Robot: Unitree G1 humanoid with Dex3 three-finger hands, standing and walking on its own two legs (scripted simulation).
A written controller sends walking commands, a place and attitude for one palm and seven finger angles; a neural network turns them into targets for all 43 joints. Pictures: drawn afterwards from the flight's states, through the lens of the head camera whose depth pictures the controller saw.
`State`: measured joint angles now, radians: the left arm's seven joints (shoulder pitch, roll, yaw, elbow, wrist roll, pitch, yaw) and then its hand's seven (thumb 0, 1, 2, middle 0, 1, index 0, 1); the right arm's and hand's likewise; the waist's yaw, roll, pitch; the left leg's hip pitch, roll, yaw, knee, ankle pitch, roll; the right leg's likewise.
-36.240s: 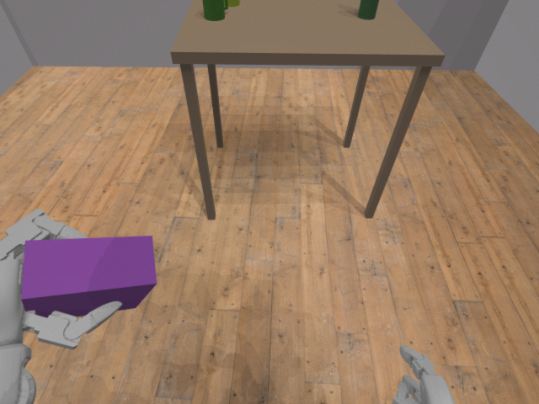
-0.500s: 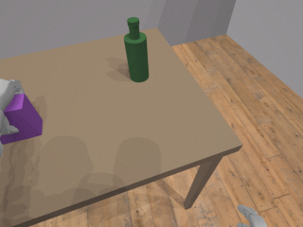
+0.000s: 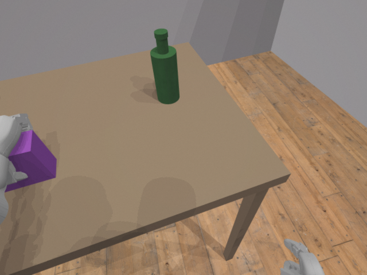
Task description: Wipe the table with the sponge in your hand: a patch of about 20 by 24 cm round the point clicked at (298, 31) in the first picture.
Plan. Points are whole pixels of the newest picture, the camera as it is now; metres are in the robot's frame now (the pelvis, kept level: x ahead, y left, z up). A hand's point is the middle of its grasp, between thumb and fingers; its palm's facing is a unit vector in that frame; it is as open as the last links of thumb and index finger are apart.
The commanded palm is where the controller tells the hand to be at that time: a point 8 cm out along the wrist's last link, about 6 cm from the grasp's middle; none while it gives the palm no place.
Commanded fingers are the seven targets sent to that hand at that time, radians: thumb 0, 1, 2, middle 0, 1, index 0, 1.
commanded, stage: wipe back along the first lane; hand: left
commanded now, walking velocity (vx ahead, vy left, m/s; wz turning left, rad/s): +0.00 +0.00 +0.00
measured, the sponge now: (19, 167) +0.28 +0.39 +0.09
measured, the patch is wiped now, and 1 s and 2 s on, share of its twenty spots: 1.00 1.00 1.00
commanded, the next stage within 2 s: lift the sponge slowly off the table in 0.76 s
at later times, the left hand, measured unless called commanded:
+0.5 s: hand (11, 172) +0.24 +0.35 +0.14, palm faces +0.05 +0.01 -1.00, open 9.8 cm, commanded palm +0.19 +0.34 +0.16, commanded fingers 0.00 0.10 1.30 -1.20 -1.60 -1.20 -1.60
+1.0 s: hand (4, 193) +0.20 +0.34 +0.14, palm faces +0.08 -0.01 -1.00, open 9.8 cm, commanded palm +0.16 +0.33 +0.17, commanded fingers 0.00 0.10 1.30 -1.20 -1.60 -1.20 -1.60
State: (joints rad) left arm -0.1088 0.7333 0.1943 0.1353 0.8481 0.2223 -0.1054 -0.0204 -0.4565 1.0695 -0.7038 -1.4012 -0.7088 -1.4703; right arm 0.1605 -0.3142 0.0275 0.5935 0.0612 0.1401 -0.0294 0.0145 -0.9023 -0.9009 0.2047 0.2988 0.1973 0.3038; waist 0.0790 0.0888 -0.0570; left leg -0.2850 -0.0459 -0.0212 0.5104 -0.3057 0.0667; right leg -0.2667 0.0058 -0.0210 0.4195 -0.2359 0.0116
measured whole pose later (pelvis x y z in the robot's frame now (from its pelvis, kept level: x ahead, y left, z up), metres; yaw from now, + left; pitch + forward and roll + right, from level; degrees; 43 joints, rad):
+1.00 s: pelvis +0.00 +0.00 +0.00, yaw -1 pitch +3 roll -2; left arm 0.34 0.67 0.19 -0.42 0.79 0.39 -0.05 -0.01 -0.45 1.07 -0.71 -1.40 -0.72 -1.46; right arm 0.12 -0.29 0.05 0.57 0.05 0.10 -0.04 0.02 -0.90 -0.90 0.20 0.30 0.20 0.30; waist 0.13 0.09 -0.07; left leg -0.25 -0.04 -0.01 0.54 -0.33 0.07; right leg -0.24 0.01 -0.01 0.45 -0.26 0.02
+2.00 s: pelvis -0.02 -0.02 +0.00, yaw +0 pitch -2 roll -1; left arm 0.12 0.76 0.16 -0.29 0.76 0.38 -0.17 -0.01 -0.49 1.07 -0.77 -1.33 -0.78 -1.40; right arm 0.06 -0.29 0.07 0.61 0.05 0.05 -0.08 0.02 -0.90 -0.90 0.21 0.30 0.20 0.30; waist 0.15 0.10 0.01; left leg -0.16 -0.03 -0.03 0.47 -0.27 0.03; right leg -0.15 0.03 -0.03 0.40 -0.22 -0.02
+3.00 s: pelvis -0.04 -0.01 +0.00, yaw +0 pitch -2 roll -1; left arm -0.08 0.81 0.13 -0.27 0.75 0.42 -0.30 -0.01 -0.49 1.07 -0.77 -1.33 -0.78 -1.40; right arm 0.03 -0.30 0.09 0.61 0.06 0.05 -0.10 0.02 -0.90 -0.90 0.21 0.30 0.20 0.30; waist 0.17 0.12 0.01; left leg -0.17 -0.05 -0.02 0.43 -0.22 0.05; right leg -0.18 0.00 -0.02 0.40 -0.19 0.00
